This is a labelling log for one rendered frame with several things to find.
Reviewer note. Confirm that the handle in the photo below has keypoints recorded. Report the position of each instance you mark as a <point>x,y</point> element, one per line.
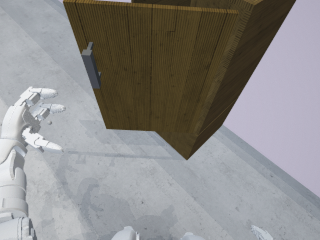
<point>91,67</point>

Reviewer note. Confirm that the robot right hand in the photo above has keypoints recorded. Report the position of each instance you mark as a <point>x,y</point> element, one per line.
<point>260,234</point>

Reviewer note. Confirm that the robot left thigh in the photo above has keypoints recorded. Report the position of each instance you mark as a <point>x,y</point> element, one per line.
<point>127,234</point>

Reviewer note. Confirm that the robot left forearm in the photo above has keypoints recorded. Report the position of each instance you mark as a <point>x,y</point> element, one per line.
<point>13,180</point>

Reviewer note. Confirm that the cupboard door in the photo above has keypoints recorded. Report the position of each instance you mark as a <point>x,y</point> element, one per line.
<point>157,62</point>

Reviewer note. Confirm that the robot left hand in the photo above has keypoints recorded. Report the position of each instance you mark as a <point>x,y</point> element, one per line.
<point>17,119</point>

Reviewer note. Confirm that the right robot shin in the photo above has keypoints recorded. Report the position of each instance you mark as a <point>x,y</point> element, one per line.
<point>188,233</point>

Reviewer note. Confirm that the left robot upper arm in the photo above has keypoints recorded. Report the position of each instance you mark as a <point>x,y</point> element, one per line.
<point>18,229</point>

